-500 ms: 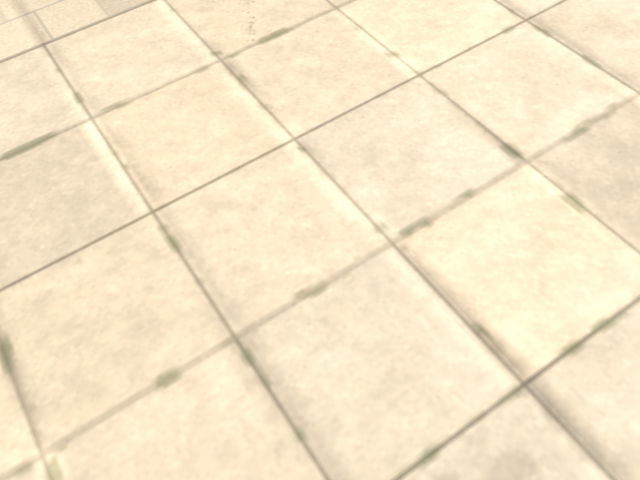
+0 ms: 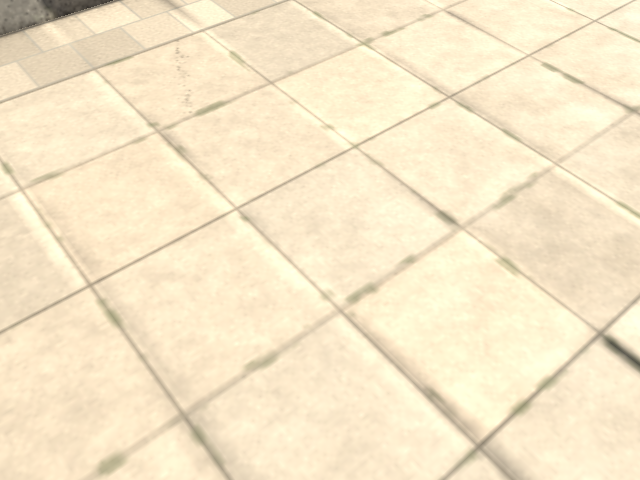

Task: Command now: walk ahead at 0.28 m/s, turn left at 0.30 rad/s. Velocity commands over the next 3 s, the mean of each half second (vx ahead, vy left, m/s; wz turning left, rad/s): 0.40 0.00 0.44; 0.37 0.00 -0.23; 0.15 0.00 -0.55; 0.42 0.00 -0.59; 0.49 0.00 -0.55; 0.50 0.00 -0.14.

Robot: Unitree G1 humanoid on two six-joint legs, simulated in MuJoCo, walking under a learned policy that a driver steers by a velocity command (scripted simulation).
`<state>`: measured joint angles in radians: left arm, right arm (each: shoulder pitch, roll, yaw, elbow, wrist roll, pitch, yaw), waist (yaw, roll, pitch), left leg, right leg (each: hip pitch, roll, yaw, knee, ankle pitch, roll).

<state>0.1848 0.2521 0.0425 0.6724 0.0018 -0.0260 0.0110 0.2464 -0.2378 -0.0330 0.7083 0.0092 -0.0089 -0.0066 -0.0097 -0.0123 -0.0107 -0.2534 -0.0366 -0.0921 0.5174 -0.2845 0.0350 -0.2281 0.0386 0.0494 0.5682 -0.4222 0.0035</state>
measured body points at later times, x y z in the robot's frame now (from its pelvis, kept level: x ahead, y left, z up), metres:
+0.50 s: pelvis +0.19 +0.09 -0.03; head +0.23 +0.11 +0.41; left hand +0.12 +0.38 -0.15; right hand +0.47 -0.09 -0.10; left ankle +0.27 +0.20 -0.74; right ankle +0.02 -0.12 -0.66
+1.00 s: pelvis +0.44 +0.15 -0.02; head +0.48 +0.15 +0.43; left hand +0.59 +0.42 -0.11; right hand +0.56 -0.13 -0.14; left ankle +0.27 +0.20 -0.72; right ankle +0.58 +0.09 -0.74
